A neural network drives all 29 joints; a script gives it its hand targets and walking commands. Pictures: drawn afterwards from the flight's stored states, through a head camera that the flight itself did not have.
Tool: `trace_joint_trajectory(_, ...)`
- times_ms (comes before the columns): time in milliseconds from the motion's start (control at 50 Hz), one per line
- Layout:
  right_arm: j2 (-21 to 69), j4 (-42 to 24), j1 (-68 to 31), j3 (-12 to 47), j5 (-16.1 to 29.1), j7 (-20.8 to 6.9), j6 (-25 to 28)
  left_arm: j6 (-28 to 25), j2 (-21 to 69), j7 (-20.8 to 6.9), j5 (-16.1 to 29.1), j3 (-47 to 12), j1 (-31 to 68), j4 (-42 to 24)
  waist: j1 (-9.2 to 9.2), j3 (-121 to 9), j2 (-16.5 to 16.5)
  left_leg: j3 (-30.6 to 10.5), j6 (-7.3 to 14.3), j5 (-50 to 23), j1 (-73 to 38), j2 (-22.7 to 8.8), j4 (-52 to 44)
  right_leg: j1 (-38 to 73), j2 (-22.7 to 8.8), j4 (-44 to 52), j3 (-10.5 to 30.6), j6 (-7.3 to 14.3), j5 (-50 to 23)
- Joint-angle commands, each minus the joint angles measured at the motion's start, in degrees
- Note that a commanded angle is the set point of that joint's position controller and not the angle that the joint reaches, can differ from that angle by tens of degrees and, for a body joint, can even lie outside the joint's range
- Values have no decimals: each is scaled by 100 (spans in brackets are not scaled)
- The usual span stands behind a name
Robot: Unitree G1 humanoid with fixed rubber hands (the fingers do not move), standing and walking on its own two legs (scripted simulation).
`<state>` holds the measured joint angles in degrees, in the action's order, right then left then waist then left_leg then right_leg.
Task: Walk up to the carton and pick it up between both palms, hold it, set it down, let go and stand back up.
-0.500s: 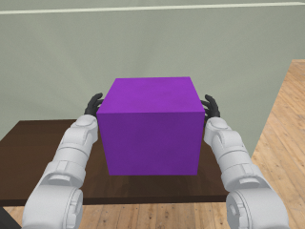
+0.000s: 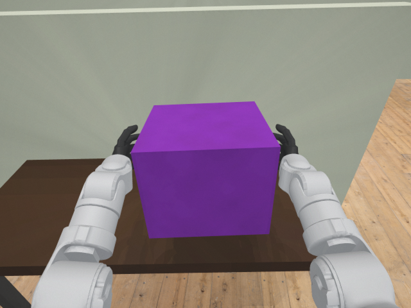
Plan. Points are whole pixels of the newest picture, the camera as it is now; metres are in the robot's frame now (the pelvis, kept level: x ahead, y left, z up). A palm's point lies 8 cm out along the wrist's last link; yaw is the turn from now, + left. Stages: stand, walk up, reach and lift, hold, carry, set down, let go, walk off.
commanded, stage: reach and lift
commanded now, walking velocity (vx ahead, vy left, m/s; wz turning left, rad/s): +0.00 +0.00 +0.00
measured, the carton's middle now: (206, 163) +0.42 +0.00 +0.14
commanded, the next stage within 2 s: hold in 0.44 s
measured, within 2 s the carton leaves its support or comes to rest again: neither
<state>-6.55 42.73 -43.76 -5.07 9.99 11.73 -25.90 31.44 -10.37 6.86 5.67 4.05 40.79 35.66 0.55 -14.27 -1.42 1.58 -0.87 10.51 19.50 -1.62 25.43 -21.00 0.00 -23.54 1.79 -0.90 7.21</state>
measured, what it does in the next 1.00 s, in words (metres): stands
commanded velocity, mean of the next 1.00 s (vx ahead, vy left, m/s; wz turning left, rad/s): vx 0.00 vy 0.00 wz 0.00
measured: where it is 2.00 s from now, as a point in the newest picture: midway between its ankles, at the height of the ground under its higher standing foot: outside the picture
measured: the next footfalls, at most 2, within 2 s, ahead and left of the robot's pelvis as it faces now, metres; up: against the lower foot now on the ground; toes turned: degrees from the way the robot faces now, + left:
none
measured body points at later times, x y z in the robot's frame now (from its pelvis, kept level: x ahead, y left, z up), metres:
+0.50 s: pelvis -0.01 +0.00 +0.00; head -0.07 -0.01 +0.44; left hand +0.39 +0.17 +0.19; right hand +0.39 -0.16 +0.18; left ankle +0.02 +0.13 -0.74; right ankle +0.05 -0.13 -0.74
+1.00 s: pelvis -0.02 +0.00 +0.00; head -0.09 -0.01 +0.44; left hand +0.37 +0.17 +0.20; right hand +0.37 -0.16 +0.20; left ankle +0.02 +0.13 -0.74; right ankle +0.05 -0.13 -0.74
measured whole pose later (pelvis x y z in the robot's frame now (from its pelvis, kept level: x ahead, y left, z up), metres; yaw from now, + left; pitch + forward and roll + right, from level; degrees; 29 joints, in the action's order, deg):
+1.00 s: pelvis -0.02 +0.00 +0.00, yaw +0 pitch +3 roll +0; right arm -7.4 35.8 -43.8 -5.1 10.0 11.8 -33.1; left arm 37.7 -10.4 6.9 5.2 4.3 40.8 29.8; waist 0.5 -14.3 -1.2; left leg 1.5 -0.7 9.4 18.9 -1.6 25.4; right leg -20.1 0.0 -23.0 1.8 -0.9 5.8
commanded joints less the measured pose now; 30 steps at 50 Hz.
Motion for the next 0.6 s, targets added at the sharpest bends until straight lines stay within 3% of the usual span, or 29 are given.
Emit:
trace_joint_trajectory(0, 4160, -3045, -6074, 2422, 1288, -1173, 549, -368, 4948, -615, 206, -1288, 5320, -2483, -429, -2485, 242, -483, -56, -1602, -1553, 323, -421, 1777, 530, 579, -123, 75, -764)
trace_joint_trajectory(280, 4313, -3170, -6380, 2412, 1341, -1182, 460, -306, 4947, -626, 318, -1316, 5693, -2570, -434, -2620, 273, -475, 5, -1311, -1427, 336, -479, 1785, 510, 562, -98, 86, -612)
trace_joint_trajectory(580, 4290, -3465, -6093, 2512, 1477, -1058, 141, -30, 4853, -710, 305, -1373, 5456, -2839, -309, -2548, 347, -479, 41, -1265, -1274, 392, -503, 2057, 498, 579, -18, 60, -846)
